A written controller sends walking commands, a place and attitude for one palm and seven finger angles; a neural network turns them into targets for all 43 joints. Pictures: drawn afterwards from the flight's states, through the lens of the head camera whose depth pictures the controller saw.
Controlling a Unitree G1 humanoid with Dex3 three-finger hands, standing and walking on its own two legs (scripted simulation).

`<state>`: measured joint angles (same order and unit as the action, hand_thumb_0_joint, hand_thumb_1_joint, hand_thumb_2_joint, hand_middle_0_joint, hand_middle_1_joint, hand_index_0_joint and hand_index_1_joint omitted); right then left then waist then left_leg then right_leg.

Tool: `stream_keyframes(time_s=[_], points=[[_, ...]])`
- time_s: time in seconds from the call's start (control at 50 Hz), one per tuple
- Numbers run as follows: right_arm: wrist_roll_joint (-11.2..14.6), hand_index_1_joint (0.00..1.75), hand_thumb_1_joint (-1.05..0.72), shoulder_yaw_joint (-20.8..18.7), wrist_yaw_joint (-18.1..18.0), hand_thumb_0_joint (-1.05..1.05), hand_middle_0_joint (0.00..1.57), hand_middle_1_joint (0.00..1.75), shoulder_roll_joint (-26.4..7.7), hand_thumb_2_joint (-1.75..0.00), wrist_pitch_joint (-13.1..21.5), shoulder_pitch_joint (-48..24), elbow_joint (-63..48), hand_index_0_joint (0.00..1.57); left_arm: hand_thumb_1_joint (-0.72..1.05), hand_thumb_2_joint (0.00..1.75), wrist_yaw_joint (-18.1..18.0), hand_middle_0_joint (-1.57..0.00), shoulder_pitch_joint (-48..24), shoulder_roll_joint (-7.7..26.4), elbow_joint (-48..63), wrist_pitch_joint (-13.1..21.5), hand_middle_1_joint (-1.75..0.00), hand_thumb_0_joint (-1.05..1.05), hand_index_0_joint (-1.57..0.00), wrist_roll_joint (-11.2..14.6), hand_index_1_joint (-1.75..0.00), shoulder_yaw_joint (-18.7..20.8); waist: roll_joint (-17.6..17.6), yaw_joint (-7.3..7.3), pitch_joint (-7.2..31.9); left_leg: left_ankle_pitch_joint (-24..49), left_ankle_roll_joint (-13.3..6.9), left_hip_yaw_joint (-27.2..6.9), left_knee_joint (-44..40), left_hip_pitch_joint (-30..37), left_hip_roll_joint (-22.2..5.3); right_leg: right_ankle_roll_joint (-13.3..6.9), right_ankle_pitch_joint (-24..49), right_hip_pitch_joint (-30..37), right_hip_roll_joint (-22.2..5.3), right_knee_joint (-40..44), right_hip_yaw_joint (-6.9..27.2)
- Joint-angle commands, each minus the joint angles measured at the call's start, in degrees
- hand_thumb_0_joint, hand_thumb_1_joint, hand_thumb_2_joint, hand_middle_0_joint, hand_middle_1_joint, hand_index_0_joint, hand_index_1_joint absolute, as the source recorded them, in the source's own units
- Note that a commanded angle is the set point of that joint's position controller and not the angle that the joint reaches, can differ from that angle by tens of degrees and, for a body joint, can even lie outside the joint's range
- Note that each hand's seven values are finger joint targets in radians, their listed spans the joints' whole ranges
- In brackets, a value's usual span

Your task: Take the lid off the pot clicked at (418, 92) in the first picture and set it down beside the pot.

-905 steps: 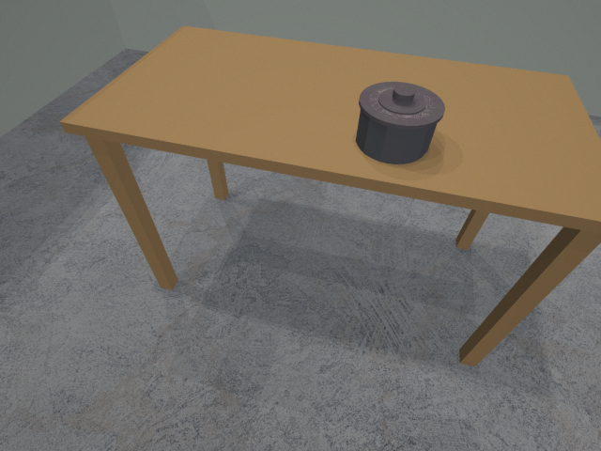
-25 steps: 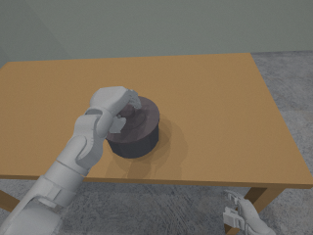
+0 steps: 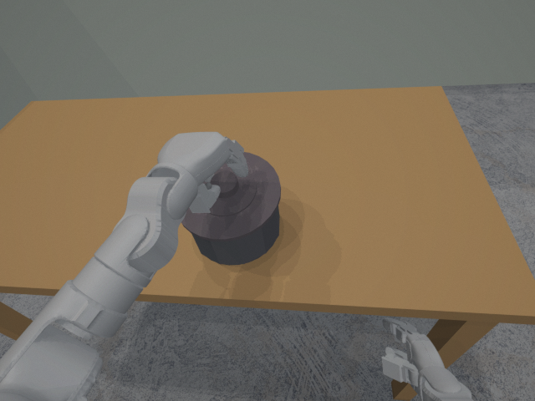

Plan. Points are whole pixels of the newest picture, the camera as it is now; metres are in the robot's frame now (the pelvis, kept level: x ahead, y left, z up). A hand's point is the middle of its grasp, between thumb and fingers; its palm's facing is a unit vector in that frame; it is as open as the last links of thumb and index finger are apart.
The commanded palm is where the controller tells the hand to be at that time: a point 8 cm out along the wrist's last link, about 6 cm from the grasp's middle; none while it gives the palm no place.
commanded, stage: lift the lid straight up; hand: left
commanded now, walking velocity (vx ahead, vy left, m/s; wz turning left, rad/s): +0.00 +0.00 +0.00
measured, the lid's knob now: (224, 184) +0.41 +0.10 +0.12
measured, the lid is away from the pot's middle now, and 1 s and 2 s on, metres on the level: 0.01 0.01 0.01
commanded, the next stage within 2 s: open the fingers wide in 0.30 s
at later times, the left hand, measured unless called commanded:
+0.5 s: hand (195, 144) +0.40 +0.12 +0.21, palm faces +0.00 -0.12 -0.99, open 5.0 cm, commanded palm +0.36 +0.13 +0.26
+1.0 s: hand (200, 149) +0.39 +0.11 +0.21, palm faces +0.00 -0.08 -1.00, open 7.9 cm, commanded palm +0.35 +0.13 +0.26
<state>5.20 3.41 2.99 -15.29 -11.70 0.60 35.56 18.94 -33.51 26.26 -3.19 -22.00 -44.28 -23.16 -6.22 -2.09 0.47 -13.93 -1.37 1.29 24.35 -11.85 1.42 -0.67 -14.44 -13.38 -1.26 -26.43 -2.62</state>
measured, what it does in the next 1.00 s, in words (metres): stands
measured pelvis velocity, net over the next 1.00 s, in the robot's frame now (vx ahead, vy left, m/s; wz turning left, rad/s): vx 0.00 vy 0.00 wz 0.00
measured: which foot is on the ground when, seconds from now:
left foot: down 0.00-1.00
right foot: down 0.00-1.00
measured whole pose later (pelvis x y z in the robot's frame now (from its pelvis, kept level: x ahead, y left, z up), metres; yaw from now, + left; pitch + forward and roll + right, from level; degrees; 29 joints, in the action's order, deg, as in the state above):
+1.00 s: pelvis +0.00 +0.00 +0.00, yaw +0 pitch +1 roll +1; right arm 5.3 4.1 2.5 -16.1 -12.0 0.7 34.3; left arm 20.1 -39.2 28.7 -0.2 -21.2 -45.4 -20.5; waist -5.6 -2.3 0.9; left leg -14.0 -1.4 1.5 24.5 -11.8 1.3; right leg -0.7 -14.3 -13.4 -1.1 -26.4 -2.3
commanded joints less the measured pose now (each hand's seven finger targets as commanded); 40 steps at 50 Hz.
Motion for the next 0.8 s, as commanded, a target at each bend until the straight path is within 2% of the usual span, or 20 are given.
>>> stream_keyframes(time_s=[0.0,0.1,0.18,0.2,0.22,0.28,0.3,0.38,0.4,0.44,0.48,0.54,0.56,0.58,0.6,0.66,0.68,0.7,0.72,0.78], points=[[-0.27,0.30,-0.90,-1.29,-0.30,0.00,0.20,0.30,-3.93,-0.90,3.29,-9.99,-9.27,0.20,0.37,1.35,-3.35,-1.03,-33.60,10.56,13.56,0.68,-0.52,0.00,-1.08,-2.26,-0.53,12.43,6.76,0.40,26.12,20.71,-1.48,-2.54,-0.80,7.58,0.04,-2.13,24.32,11.95,0.62,0.26,2.44],[0.23,0.30,-0.90,-0.85,0.34,0.00,0.20,0.30,-4.49,-0.90,2.11,-9.52,-9.84,0.20,0.37,1.35,-2.09,-1.03,-20.99,7.03,3.10,0.67,-0.52,0.00,-1.08,-1.92,-0.53,11.99,11.00,-0.28,18.81,16.52,-0.89,-0.96,-1.33,3.16,-0.50,-1.74,20.34,8.66,0.16,1.05,1.63],[0.32,0.30,-0.90,-1.26,0.63,0.00,0.20,0.30,-4.66,-0.90,0.70,-12.30,-11.95,0.20,0.37,1.35,-1.39,-1.03,-23.02,5.08,9.26,1.06,-0.52,0.00,-1.08,-1.23,-0.53,10.10,9.47,0.61,17.78,14.44,-1.17,-0.64,-0.81,3.19,-0.75,-1.95,19.20,7.44,-0.17,1.51,1.98],[0.26,0.30,-0.90,-1.07,0.55,0.00,0.20,0.30,-4.45,-0.90,0.57,-11.61,-11.98,0.20,0.37,1.35,-1.48,-1.03,-27.95,6.41,12.27,1.12,-0.52,0.00,-1.08,-1.94,-0.53,10.13,9.04,0.49,20.48,15.48,-1.20,-0.69,-1.13,3.74,-0.57,-1.85,19.47,8.94,-0.21,1.02,1.98],[0.22,0.30,-0.90,-1.19,0.35,0.00,0.20,0.30,-4.43,-0.90,0.54,-12.32,-11.93,0.20,0.37,1.35,-1.64,-1.03,-30.87,7.36,12.24,0.80,-0.52,0.00,-1.08,-2.29,-0.53,10.18,7.53,0.75,19.20,14.65,-1.19,-1.00,-0.97,4.07,-0.73,-2.06,18.31,7.50,-0.09,1.20,2.03],[-0.28,0.30,-0.90,-1.22,-0.59,0.00,0.20,0.30,-5.34,-0.90,1.38,-11.47,-11.13,0.20,0.37,1.35,-3.17,-1.03,-36.50,18.92,14.88,0.93,-0.52,0.00,-1.08,-2.56,-0.53,19.25,5.41,-0.16,23.68,15.51,-1.60,-1.95,-0.66,5.26,-0.61,-2.50,19.23,10.50,-0.04,0.84,3.50],[-0.41,0.30,-0.90,-0.48,-0.93,0.00,0.20,0.30,-4.32,-0.90,1.87,-10.45,-11.28,0.20,0.37,1.35,-3.27,-1.03,-37.42,18.18,13.72,0.76,-0.52,0.00,-1.08,-3.34,-0.53,18.28,5.59,-0.72,25.52,17.66,-1.51,-1.76,-1.27,4.93,-0.09,-2.39,20.94,12.57,-0.08,0.28,3.54],[0.47,0.30,-0.90,-0.71,-0.84,0.00,0.20,0.30,-4.90,-0.90,1.21,-10.16,-10.21,0.20,0.37,1.35,-1.99,-1.03,-29.16,9.73,1.19,-0.10,-0.52,0.00,-1.08,-1.46,-0.53,13.27,9.18,0.48,16.94,12.90,-1.01,-0.82,-1.63,2.43,-0.92,-2.06,16.10,6.85,-0.21,2.28,2.67],[0.54,0.30,-0.90,-0.46,-0.68,0.00,0.20,0.30,-4.51,-0.90,1.11,-9.38,-10.36,0.20,0.35,1.35,-2.07,-1.03,-26.66,7.80,0.26,-0.15,-0.51,0.00,-1.07,-2.14,-0.51,12.08,9.89,-0.21,17.02,12.92,-0.93,-0.20,-1.98,2.03,-0.77,-1.73,15.56,7.29,-0.20,2.33,2.37],[0.85,0.30,-0.90,-0.70,-0.18,0.00,0.20,0.30,-4.69,-0.90,0.75,-10.73,-11.58,0.20,0.31,1.37,-1.40,-1.02,-25.00,3.06,2.30,-0.30,-0.49,0.00,-1.06,-1.65,-0.49,8.20,9.60,0.35,16.11,11.72,-0.80,-0.22,-1.71,1.94,-0.72,-1.65,14.93,6.07,-0.27,2.54,1.83],[0.96,0.30,-0.90,-1.33,0.19,0.00,0.20,0.30,-5.09,-0.90,0.62,-11.74,-12.17,0.20,0.27,1.38,-1.11,-1.01,-26.07,2.84,5.28,-0.28,-0.47,0.00,-1.04,-1.25,-0.47,7.77,9.87,1.33,17.58,11.42,-1.26,-0.40,-0.93,2.92,-0.72,-1.80,14.88,6.30,-0.14,2.53,2.08],[0.54,0.30,-0.90,-1.13,-0.82,0.00,0.20,0.30,-5.42,-0.90,1.06,-10.78,-11.64,0.20,0.21,1.41,-2.05,-0.99,-36.80,14.23,10.14,-0.14,-0.44,0.00,-1.03,-3.81,-0.44,14.77,7.42,0.52,22.18,12.82,-1.52,-1.03,-1.26,3.70,-0.34,-1.92,16.67,9.63,-0.34,1.96,3.39],[0.24,0.30,-0.90,-1.06,-1.17,0.00,0.20,0.30,-5.18,-0.90,1.77,-10.74,-11.79,0.20,0.19,1.42,-2.43,-0.99,-40.84,16.09,13.60,0.11,-0.42,0.00,-1.02,-4.30,-0.43,15.62,5.82,0.22,25.23,14.96,-1.70,-1.48,-1.08,4.94,0.03,-2.10,19.24,11.56,-0.37,1.39,3.72],[-0.03,0.30,-0.90,-1.37,-1.35,0.00,0.20,0.30,-5.77,-0.90,2.32,-10.92,-11.35,0.20,0.17,1.43,-3.10,-0.98,-41.77,21.13,14.73,0.49,-0.41,0.00,-1.01,-3.98,-0.41,19.89,5.61,0.18,26.61,16.00,-1.89,-1.82,-0.34,5.51,-0.15,-2.39,20.69,12.56,-0.30,0.89,4.29],[-0.07,0.30,-0.90,-0.77,-1.59,0.00,0.20,0.30,-4.65,-0.90,3.09,-10.06,-11.46,0.20,0.15,1.44,-3.22,-0.98,-43.52,20.18,15.12,0.51,-0.40,0.00,-1.01,-4.62,-0.40,18.75,4.65,-0.31,29.24,18.74,-1.76,-1.69,-0.95,6.00,0.29,-2.29,23.12,14.81,-0.19,0.26,4.25],[0.27,0.30,-0.90,-0.40,-1.42,0.00,0.20,0.30,-4.89,-0.90,2.63,-8.78,-9.47,0.20,0.08,1.46,-2.46,-0.96,-32.45,13.92,0.35,-0.90,-0.37,0.00,-0.99,-3.37,-0.37,15.76,8.15,-0.21,19.91,17.05,-1.05,-1.16,-1.12,2.87,-0.43,-2.08,21.93,9.79,-0.28,1.50,3.11],[0.58,0.30,-0.90,-0.81,-1.08,0.00,0.20,0.30,-5.69,-0.90,2.49,-8.64,-9.51,0.20,0.06,1.47,-2.18,-0.96,-27.22,13.58,-1.15,-0.54,-0.36,0.00,-0.98,-2.06,-0.36,16.88,9.44,-0.34,19.23,16.61,-1.02,-1.06,-1.10,2.53,-0.66,-2.16,21.46,9.72,-0.27,1.61,3.07],[0.69,0.30,-0.90,-0.23,-0.86,0.00,0.20,0.30,-5.05,-0.90,2.18,-8.69,-10.33,0.20,0.04,1.48,-1.38,-0.95,-23.76,9.03,-2.92,-0.46,-0.35,0.00,-0.98,-1.90,-0.35,13.32,11.01,-0.41,17.21,15.51,-0.87,-0.15,-1.60,1.28,-0.49,-1.54,20.31,9.01,-0.33,1.94,2.55],[0.82,0.30,-0.90,-0.53,-0.73,0.00,0.20,0.30,-5.33,-0.90,1.80,-8.86,-10.96,0.20,0.02,1.49,-0.91,-0.95,-21.47,7.77,-1.97,-0.29,-0.34,0.00,-0.97,-1.62,-0.34,12.82,12.41,-0.43,15.88,14.44,-0.87,0.01,-1.40,0.90,-0.80,-1.33,19.77,8.06,-0.40,2.31,2.27],[0.98,0.30,-0.90,-1.32,0.22,0.00,0.20,0.30,-5.33,-0.90,1.14,-11.94,-13.15,0.20,-0.04,1.52,0.21,-0.93,-23.39,2.98,7.81,-0.05,-0.30,0.00,-0.96,-0.57,-0.30,8.35,10.59,1.14,18.09,15.16,-1.43,-0.04,-0.42,2.93,-0.55,-1.57,21.27,8.20,-0.48,2.06,2.24]])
